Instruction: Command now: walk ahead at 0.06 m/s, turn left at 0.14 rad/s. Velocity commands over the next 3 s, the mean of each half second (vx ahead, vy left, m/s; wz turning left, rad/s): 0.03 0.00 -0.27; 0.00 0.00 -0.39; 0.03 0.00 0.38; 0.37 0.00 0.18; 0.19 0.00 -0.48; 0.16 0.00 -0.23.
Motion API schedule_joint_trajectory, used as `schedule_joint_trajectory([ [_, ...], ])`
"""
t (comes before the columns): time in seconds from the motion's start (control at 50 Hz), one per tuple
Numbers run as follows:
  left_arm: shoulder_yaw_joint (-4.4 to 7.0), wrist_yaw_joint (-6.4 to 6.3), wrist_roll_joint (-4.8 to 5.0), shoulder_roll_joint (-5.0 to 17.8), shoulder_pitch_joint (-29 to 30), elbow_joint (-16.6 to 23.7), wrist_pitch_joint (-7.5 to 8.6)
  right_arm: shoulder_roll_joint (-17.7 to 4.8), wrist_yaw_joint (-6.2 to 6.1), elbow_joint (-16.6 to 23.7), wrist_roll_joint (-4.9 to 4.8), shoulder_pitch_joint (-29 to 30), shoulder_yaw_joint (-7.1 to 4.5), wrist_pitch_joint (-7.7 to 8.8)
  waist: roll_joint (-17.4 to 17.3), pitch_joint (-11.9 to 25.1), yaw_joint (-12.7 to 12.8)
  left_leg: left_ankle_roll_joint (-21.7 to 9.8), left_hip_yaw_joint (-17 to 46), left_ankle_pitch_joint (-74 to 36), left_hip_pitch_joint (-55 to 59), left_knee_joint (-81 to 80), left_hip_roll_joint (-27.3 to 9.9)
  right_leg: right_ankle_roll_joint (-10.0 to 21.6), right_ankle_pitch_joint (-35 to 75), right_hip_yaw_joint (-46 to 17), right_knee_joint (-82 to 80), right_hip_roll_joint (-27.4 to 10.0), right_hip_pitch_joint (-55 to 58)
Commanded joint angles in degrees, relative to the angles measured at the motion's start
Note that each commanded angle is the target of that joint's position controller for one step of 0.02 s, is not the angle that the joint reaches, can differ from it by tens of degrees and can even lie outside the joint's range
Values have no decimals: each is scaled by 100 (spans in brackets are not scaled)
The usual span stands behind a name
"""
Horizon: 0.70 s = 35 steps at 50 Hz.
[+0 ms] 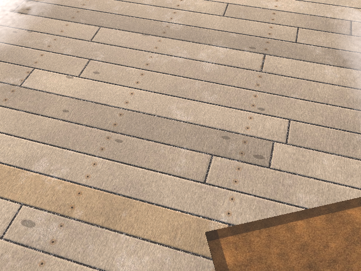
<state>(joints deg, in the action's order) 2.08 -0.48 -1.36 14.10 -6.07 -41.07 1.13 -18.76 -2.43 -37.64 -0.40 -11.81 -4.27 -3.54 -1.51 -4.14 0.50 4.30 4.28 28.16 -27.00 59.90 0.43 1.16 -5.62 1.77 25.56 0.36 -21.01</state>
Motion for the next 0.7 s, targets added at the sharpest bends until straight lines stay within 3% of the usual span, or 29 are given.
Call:
schedule_joint_trajectory([
  [0.02, 146, 61, 69, 680, 230, 217, 58, 37, 23, 185, 114, -472, 65, 100, 1006, 1117, -129, -48, -125, -260, 893, -1438, -158, 1167, 909, -1145, -842, -1144, 653],
  [0.06, 175, 117, 154, 837, 139, 126, 25, -89, 60, 89, 101, -461, 31, 120, 1025, 1083, -122, -117, -234, -945, 1344, -2438, -58, 1132, 261, -1305, -762, -1120, 628],
  [0.1, 168, 129, 236, 903, 55, 61, -7, -234, 93, 16, 112, -518, -17, 130, 920, 885, -250, -360, -336, -1716, 2062, -3535, 47, 838, -634, -1417, -723, -979, 137],
  [0.12, 134, 151, 219, 838, -82, 20, 20, -458, 70, 103, 171, -464, -49, 139, 698, 869, -221, -579, 46, -1943, 2465, -3603, -355, 511, -1095, -1441, -641, -871, -259],
  [0.14, 107, 189, 149, 716, -166, 96, 65, -914, 22, 165, 225, -345, -153, 118, -145, 783, -16, -918, 586, -1819, 2383, -3570, -996, 183, -1603, -1002, -241, -417, -623],
  [0.16, 108, 168, 176, 670, -44, 136, 68, -827, 32, 57, 223, -307, -179, 118, -892, 746, -28, -1200, 777, -939, 1589, -3928, -1213, -68, -1578, -327, 309, -11, -228],
  [0.18, 162, 139, 169, 812, 37, 121, 44, -636, 37, 167, 228, -24, -131, 161, -976, 476, -61, -1239, 877, -689, 1268, -4179, -1277, -170, -1357, -195, 801, 86, -162],
  [0.22, 260, 86, 193, 882, -188, 18, -53, -650, -22, 264, 190, 245, -164, 244, -1126, 327, -53, -1332, 870, -1538, 1203, -4147, -1522, -162, -1658, -87, 1742, 109, -417],
  [0.26, 308, 98, 206, 842, -268, 80, -152, -590, -64, 237, 145, 196, -155, 340, -961, 360, -103, -1613, 905, -3347, 1467, -3924, -1926, -195, -2367, -235, 2744, -101, -816],
  [0.28, 300, 110, 238, 755, -321, 103, -192, -566, -68, 213, 99, 227, -160, 351, -803, 400, -81, -1634, 783, -3858, 1659, -3809, -1944, -220, -2475, -243, 2834, -179, -950],
  [0.32, 254, 149, 263, 614, -300, 166, -239, -607, -62, 195, 34, 350, -198, 320, -693, 524, -115, -1534, 454, -4245, 1865, -3615, -1825, -267, -2206, -96, 2453, -248, -811],
  [0.36, 262, 216, 280, 638, -300, 239, -265, -685, -59, 155, -2, 377, -238, 245, -745, 670, -149, -1454, 239, -4332, 1974, -3403, -1759, -269, -1827, 149, 1876, -144, -462],
  [0.4, 312, 263, 276, 686, -578, 199, -284, -690, -59, 106, -95, 448, -248, 205, -667, 779, 25, -1213, -70, -3986, 1820, -2969, -1620, -130, -900, 414, 782, 88, 230],
  [0.42, 375, 219, 228, 819, -686, 203, -287, -592, -41, -14, -107, 183, -234, 232, -365, 807, 47, -909, -348, -3349, 1533, -2471, -1404, 29, -159, 162, 159, 142, 741],
  [0.44, 541, 123, 211, 1454, -804, 303, -274, -333, -19, 17, 70, -36, -175, 268, 985, 910, -80, -320, -933, -1612, 459, -1034, -836, 480, 1849, -1445, -274, -843, 1632],
  [0.46, 608, 161, 34, 1934, -1054, 372, -203, -77, -60, 436, 200, 606, -58, 296, 2103, 1013, 191, 0, -596, 1223, -948, 173, 122, 1801, 3041, -3538, -570, -2170, 1902],
  [0.48, 507, 187, -45, 1625, -1145, 404, -89, -357, -77, 369, 134, 777, -135, 309, 1121, 1263, 399, -29, 85, 1295, -1065, 1037, -33, 2037, 2703, -3396, -583, -2203, 2046],
  [0.5, 456, 161, -3, 1484, -880, 427, -15, -431, -73, 312, 51, 726, -168, 298, 819, 1076, 230, -100, 146, 843, -1152, 1183, -129, 1776, 2386, -2842, -488, -1938, 1876],
  [0.52, 451, 104, 115, 1411, -600, 457, -8, -449, -112, 180, 64, 638, -198, 287, 488, 943, 113, -105, 144, 360, -1188, 979, -218, 1446, 1868, -2467, -471, -1606, 1759],
  [0.54, 411, 45, 210, 1317, -382, 495, -40, -511, -153, 161, 99, 649, -228, 275, 499, 832, 50, -75, 188, -35, -1196, 734, -280, 1265, 1693, -2320, -480, -1461, 1654],
  [0.56, 358, -16, 231, 1216, -324, 519, -99, -443, -149, 122, 114, 579, -223, 263, 490, 873, -12, -48, 143, -336, -928, 713, -231, 1161, 1378, -2133, -626, -1251, 1442],
  [0.58, 376, -48, 189, 1312, -337, 551, -124, -368, -121, 127, 58, 478, -208, 277, 798, 864, -74, 15, 101, -494, -750, 604, -138, 1255, 1564, -2132, -602, -1237, 1281],
  [0.62, 377, -102, 187, 1241, -363, 572, -166, -309, -91, 95, 42, 451, -188, 324, 787, 925, -43, 108, 78, -679, -704, 38, -61, 1229, 1581, -1995, -554, -1067, 1441],
  [0.7, 435, -167, 214, 1355, -404, 618, -244, -203, -45, 118, 45, 656, -137, 374, 805, 951, 74, 182, 142, -888, -433, -1007, 37, 1180, 828, -2281, -532, -1006, 1419],
])
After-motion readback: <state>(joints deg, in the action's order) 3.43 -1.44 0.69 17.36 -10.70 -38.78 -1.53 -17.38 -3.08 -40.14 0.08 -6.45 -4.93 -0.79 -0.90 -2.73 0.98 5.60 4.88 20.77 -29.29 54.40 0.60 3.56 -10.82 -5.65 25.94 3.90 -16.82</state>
